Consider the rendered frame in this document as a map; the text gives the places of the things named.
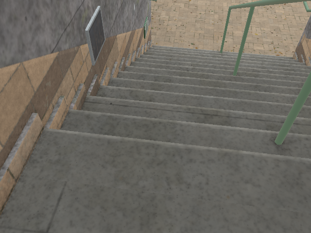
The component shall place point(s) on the stairs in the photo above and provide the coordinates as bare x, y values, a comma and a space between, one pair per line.
190, 96

